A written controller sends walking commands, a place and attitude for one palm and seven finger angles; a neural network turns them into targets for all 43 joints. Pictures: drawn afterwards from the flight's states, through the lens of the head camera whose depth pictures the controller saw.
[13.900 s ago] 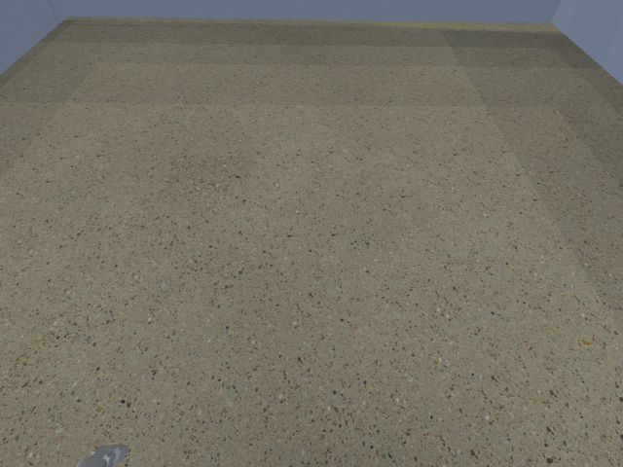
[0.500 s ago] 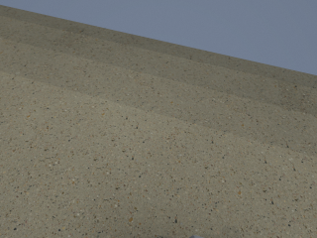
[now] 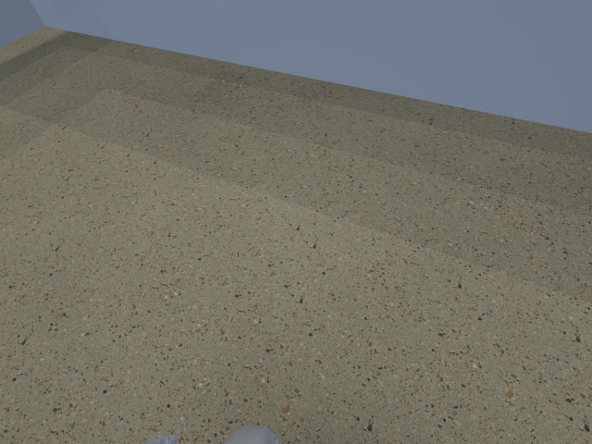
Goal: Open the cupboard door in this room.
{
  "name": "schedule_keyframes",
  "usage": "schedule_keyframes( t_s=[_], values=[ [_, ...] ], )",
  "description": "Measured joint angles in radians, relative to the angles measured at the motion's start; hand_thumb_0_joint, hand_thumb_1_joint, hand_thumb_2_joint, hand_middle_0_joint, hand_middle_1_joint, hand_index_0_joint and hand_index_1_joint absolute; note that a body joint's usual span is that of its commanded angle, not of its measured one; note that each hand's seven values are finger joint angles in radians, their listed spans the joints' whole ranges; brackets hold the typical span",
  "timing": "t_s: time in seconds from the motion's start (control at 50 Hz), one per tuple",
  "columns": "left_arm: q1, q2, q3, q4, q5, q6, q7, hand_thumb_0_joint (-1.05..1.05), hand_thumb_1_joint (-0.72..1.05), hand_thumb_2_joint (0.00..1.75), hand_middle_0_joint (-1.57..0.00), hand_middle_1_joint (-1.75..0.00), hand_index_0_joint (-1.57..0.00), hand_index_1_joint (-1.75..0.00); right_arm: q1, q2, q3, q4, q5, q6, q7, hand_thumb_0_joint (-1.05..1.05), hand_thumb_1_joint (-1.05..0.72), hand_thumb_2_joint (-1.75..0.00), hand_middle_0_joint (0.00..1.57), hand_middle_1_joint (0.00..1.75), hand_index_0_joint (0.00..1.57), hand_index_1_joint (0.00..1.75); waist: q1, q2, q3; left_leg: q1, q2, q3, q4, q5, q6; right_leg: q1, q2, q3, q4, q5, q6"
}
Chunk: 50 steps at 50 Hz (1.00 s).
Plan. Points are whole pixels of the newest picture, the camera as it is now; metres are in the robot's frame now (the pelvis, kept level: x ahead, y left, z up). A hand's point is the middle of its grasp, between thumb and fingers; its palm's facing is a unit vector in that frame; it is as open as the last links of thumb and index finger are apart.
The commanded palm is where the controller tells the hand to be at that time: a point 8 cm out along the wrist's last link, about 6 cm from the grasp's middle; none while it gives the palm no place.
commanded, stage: turn or walk to find it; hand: left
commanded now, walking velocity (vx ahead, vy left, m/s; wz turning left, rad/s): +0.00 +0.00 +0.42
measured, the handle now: out of the picture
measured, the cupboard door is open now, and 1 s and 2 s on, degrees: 0 0 0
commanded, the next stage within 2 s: none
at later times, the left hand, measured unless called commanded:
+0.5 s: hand out of the picture -0.02 +0.27 -0.17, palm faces +0.26 -0.94 -0.24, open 7.4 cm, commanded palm none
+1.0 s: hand out of the picture -0.02 +0.20 -0.15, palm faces +0.42 -0.87 -0.26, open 7.3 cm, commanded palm none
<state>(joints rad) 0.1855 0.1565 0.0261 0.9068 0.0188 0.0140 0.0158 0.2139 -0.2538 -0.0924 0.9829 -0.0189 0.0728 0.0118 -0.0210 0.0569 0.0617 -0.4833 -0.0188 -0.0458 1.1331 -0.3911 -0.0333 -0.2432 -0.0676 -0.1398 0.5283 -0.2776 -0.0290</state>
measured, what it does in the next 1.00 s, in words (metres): steps on the spot, turning left: left foot, then right foot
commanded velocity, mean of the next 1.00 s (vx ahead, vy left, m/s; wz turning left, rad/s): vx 0.00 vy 0.00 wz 0.42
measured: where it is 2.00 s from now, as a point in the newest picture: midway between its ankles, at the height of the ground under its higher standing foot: outside the picture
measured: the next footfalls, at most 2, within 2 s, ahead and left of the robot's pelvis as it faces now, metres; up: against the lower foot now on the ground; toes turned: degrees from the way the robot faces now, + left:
left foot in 0.30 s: -0.01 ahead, +0.15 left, +0.00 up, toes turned +13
right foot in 0.76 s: +0.05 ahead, -0.08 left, +0.00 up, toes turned +15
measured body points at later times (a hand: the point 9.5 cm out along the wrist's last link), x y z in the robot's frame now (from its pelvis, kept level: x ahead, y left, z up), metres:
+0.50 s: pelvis -0.02 +0.05 +0.00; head +0.01 +0.08 +0.45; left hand -0.04 +0.32 -0.16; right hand +0.13 -0.17 -0.13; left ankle -0.05 +0.14 -0.74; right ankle -0.01 -0.10 -0.67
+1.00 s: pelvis -0.02 +0.00 +0.00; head +0.02 -0.02 +0.45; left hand -0.05 +0.25 -0.13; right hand +0.11 -0.23 -0.16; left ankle -0.12 +0.13 -0.65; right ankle +0.01 -0.09 -0.74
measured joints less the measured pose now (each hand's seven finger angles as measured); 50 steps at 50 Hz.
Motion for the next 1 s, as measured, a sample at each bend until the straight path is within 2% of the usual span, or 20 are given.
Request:
schedule_keyframes(
  t_s=[0.06, 0.12, 0.24, 0.28, 0.3, 0.32, 0.36, 0.4, 0.44, 0.5, 0.58, 0.7, 0.76, 0.78, 0.8, 0.84, 0.88, 0.92, 1.0],
  values=[
    [0.017, -0.003, -0.001, 0.013, 0.002, 0.000, 0.001, 0.01, 0.91, 0.90, -0.20, -0.30, -0.21, -0.30, 0.011, -0.004, 0.000, 0.008, 0.000, 0.001, 0.002, 0.00, -0.91, -0.90, 0.20, 0.30, 0.20, 0.30, -0.001, -0.009, 0.003, 0.001, 0.029, 0.011, 0.026, 0.025, -0.019, 0.012, -0.013, -0.030, -0.026, 0.012, 0.000],
    [0.033, 0.000, 0.001, 0.025, 0.006, -0.004, 0.001, 0.01, 0.91, 0.90, -0.21, -0.30, -0.21, -0.30, 0.012, -0.002, 0.004, 0.021, 0.002, 0.005, 0.001, 0.00, -0.91, -0.90, 0.20, 0.30, 0.20, 0.30, 0.008, -0.025, 0.009, 0.040, 0.050, 0.026, -0.056, -0.009, -0.032, 0.015, -0.030, -0.055, -0.032, 0.013, 0.003],
    [0.059, 0.032, 0.012, 0.053, 0.013, -0.003, -0.002, 0.01, 0.91, 0.90, -0.21, -0.30, -0.21, -0.30, -0.030, 0.012, 0.024, 0.025, 0.013, -0.004, -0.005, 0.01, -0.91, -0.90, 0.20, 0.30, 0.19, 0.30, 0.041, -0.061, 0.026, 0.153, 0.056, 0.081, -0.338, -0.065, -0.024, -0.007, -0.067, -0.094, 0.007, 0.000, 0.027],
    [0.068, 0.049, 0.019, 0.066, 0.009, 0.005, -0.002, 0.01, 0.91, 0.90, -0.21, -0.30, -0.21, -0.30, -0.044, 0.018, 0.031, 0.011, 0.014, -0.019, -0.005, 0.01, -0.91, -0.90, 0.20, 0.30, 0.19, 0.30, 0.042, -0.071, 0.025, 0.208, 0.052, 0.107, -0.482, 0.014, -0.016, -0.021, -0.083, -0.111, 0.049, -0.018, 0.044],
    [0.076, 0.057, 0.023, 0.069, 0.004, 0.011, -0.003, 0.01, 0.91, 0.90, -0.21, -0.30, -0.21, -0.30, -0.047, 0.017, 0.033, 0.002, 0.013, -0.029, -0.004, 0.01, -0.91, -0.90, 0.20, 0.30, 0.19, 0.30, 0.042, -0.072, 0.019, 0.235, 0.052, 0.113, -0.553, 0.062, 0.008, -0.037, -0.090, -0.118, 0.085, -0.035, 0.054],
    [0.076, 0.072, 0.029, 0.076, 0.001, 0.020, -0.003, 0.01, 0.91, 0.90, -0.21, -0.30, -0.21, -0.30, -0.058, 0.028, 0.033, -0.002, 0.011, -0.037, -0.004, 0.01, -0.91, -0.90, 0.20, 0.30, 0.19, 0.30, 0.045, -0.092, 0.022, 0.232, 0.039, 0.118, -0.549, 0.061, 0.033, -0.061, -0.100, -0.097, 0.143, -0.090, 0.066],
    [0.070, 0.094, 0.035, 0.090, 0.000, 0.047, 0.001, 0.01, 0.91, 0.90, -0.20, -0.30, -0.21, -0.30, -0.071, 0.046, 0.040, -0.013, 0.007, -0.048, -0.006, 0.00, -0.91, -0.90, 0.20, 0.30, 0.20, 0.30, 0.050, -0.112, 0.026, 0.229, 0.027, 0.119, -0.533, 0.048, 0.058, -0.120, -0.080, -0.022, 0.297, -0.210, 0.082],
    [0.056, 0.103, 0.039, 0.102, -0.001, 0.062, 0.001, 0.01, 0.91, 0.90, -0.20, -0.30, -0.20, -0.30, -0.075, 0.055, 0.046, -0.020, 0.005, -0.054, -0.015, 0.00, -0.91, -0.90, 0.20, 0.30, 0.20, 0.30, 0.047, -0.107, 0.023, 0.239, 0.025, 0.104, -0.559, 0.061, 0.066, -0.170, -0.052, 0.027, 0.430, -0.219, 0.091],
    [0.042, 0.106, 0.040, 0.100, -0.002, 0.058, -0.004, 0.01, 0.91, 0.90, -0.20, -0.30, -0.20, -0.30, -0.077, 0.060, 0.052, -0.020, 0.005, -0.056, -0.020, 0.00, -0.91, -0.90, 0.20, 0.30, 0.20, 0.30, 0.047, -0.099, 0.019, 0.253, 0.020, 0.089, -0.599, 0.089, 0.069, -0.202, -0.036, 0.055, 0.504, -0.184, 0.099],
    [0.023, 0.104, 0.038, 0.083, -0.003, 0.048, -0.007, 0.01, 0.91, 0.90, -0.20, -0.30, -0.20, -0.30, -0.074, 0.064, 0.056, -0.018, 0.006, -0.059, -0.021, 0.00, -0.91, -0.90, 0.20, 0.30, 0.20, 0.30, 0.046, -0.090, 0.013, 0.269, 0.009, 0.070, -0.649, 0.122, 0.074, -0.220, -0.026, 0.083, 0.527, -0.147, 0.109],
    [-0.008, 0.093, 0.034, 0.060, -0.004, 0.044, -0.006, 0.01, 0.91, 0.90, -0.20, -0.30, -0.20, -0.30, -0.062, 0.067, 0.052, -0.020, 0.005, -0.058, -0.020, 0.00, -0.91, -0.90, 0.20, 0.30, 0.20, 0.30, 0.035, -0.078, 0.006, 0.270, -0.006, 0.044, -0.676, 0.145, 0.073, -0.205, -0.018, 0.105, 0.474, -0.145, 0.117],
    [-0.058, 0.063, 0.022, 0.025, -0.010, 0.033, -0.003, 0.01, 0.91, 0.90, -0.20, -0.30, -0.20, -0.30, -0.030, 0.058, 0.038, -0.019, -0.001, -0.045, -0.018, 0.00, -0.91, -0.90, 0.20, 0.30, 0.20, 0.30, 0.001, -0.047, 0.005, 0.235, -0.020, -0.007, -0.648, 0.147, 0.054, -0.122, 0.014, 0.109, 0.261, -0.162, 0.106],
    [-0.063, 0.050, 0.014, 0.006, -0.011, 0.011, -0.004, 0.01, 0.91, 0.90, -0.20, -0.30, -0.20, -0.30, -0.008, 0.047, 0.029, -0.013, 0.003, -0.037, -0.016, 0.00, -0.91, -0.90, 0.20, 0.30, 0.20, 0.30, -0.005, -0.035, -0.003, 0.197, -0.031, -0.029, -0.593, 0.128, 0.032, -0.034, 0.026, 0.093, 0.047, -0.034, 0.089],
    [-0.064, 0.039, 0.011, 0.005, -0.006, 0.001, -0.002, 0.01, 0.91, 0.90, -0.20, -0.30, -0.20, -0.30, -0.004, 0.038, 0.023, -0.008, 0.007, -0.035, -0.015, 0.00, -0.91, -0.90, 0.20, 0.30, 0.20, 0.30, -0.006, -0.015, 0.000, 0.178, -0.024, -0.038, -0.551, 0.113, 0.028, -0.027, 0.036, 0.079, 0.035, -0.015, 0.059],
    [-0.061, 0.030, 0.006, 0.003, -0.003, -0.005, -0.002, 0.01, 0.91, 0.90, -0.20, -0.30, -0.20, -0.30, 0.001, 0.031, 0.018, -0.005, 0.008, -0.029, -0.015, 0.00, -0.91, -0.90, 0.20, 0.30, 0.20, 0.30, -0.010, -0.002, 0.002, 0.150, -0.025, -0.042, -0.476, 0.041, 0.023, -0.027, 0.037, 0.064, 0.045, -0.019, 0.033],
    [-0.047, 0.015, 0.002, -0.003, -0.002, -0.008, 0.000, 0.01, 0.91, 0.90, -0.20, -0.30, -0.20, -0.30, 0.011, 0.021, 0.008, 0.001, 0.006, -0.012, -0.015, 0.00, -0.91, -0.90, 0.20, 0.30, 0.20, 0.30, -0.010, 0.000, -0.001, 0.083, -0.035, -0.029, -0.273, -0.062, 0.017, -0.019, 0.022, 0.042, 0.047, -0.034, 0.005],
    [-0.031, 0.004, 0.000, -0.003, -0.002, -0.006, 0.001, 0.00, 0.91, 0.90, -0.20, -0.30, -0.21, -0.30, 0.015, 0.010, 0.001, 0.008, 0.002, -0.003, -0.009, 0.01, -0.91, -0.90, 0.20, 0.30, 0.20, 0.30, -0.010, 0.002, 0.000, 0.029, -0.025, -0.011, -0.097, -0.049, 0.008, 0.000, 0.011, 0.024, 0.022, -0.028, -0.001],
    [-0.017, -0.002, -0.001, 0.004, -0.001, -0.004, 0.002, 0.00, 0.91, 0.90, -0.20, -0.30, -0.21, -0.30, 0.019, 0.003, -0.001, 0.013, 0.001, -0.002, -0.004, 0.01, -0.91, -0.90, 0.20, 0.30, 0.20, 0.30, -0.011, 0.002, 0.002, 0.000, -0.003, 0.002, 0.000, -0.011, -0.006, 0.016, 0.003, 0.004, -0.001, -0.017, -0.001],
    [0.009, -0.004, 0.000, 0.021, 0.003, -0.007, 0.002, 0.01, 0.91, 0.90, -0.20, -0.30, -0.21, -0.30, 0.022, 0.001, 0.002, 0.023, 0.001, 0.001, -0.002, 0.01, -0.91, -0.90, 0.20, 0.30, 0.20, 0.30, -0.006, -0.015, 0.008, 0.010, 0.038, 0.017, -0.002, 0.000, -0.030, 0.032, -0.018, -0.032, -0.022, -0.009, 0.000]
  ],
)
